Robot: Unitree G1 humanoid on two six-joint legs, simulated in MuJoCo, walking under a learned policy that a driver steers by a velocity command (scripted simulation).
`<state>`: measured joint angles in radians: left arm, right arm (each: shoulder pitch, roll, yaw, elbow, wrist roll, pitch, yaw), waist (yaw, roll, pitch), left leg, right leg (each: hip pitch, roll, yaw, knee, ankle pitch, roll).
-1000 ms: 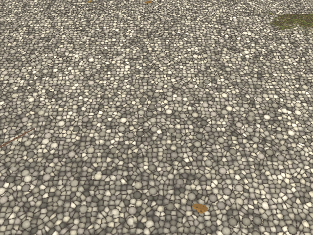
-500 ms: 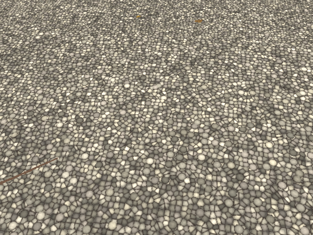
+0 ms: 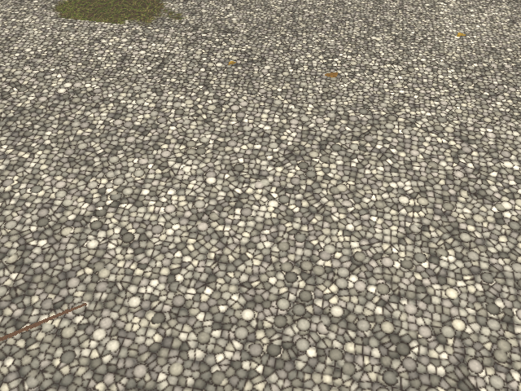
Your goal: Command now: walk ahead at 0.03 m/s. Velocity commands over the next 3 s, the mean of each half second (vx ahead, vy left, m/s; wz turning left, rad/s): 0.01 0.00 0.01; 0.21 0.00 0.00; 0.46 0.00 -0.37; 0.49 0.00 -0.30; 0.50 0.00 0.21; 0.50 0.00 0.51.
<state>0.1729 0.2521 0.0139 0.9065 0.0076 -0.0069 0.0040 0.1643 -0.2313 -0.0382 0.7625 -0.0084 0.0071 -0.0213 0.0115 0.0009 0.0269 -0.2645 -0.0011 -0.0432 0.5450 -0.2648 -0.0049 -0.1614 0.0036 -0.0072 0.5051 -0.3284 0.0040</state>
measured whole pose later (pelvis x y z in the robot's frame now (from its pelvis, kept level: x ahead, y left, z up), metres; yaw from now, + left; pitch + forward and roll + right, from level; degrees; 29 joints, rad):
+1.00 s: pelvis +0.07 +0.03 +0.01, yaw +0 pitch +0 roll +0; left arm 0.29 0.26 0.05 1.03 -0.04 -0.09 0.01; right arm 0.36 -0.21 -0.04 1.09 0.01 -0.11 0.01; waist -0.02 -0.03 -0.01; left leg -0.13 -0.03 0.04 0.43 -0.31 0.05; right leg -0.42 -0.02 0.02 1.11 -0.36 -0.06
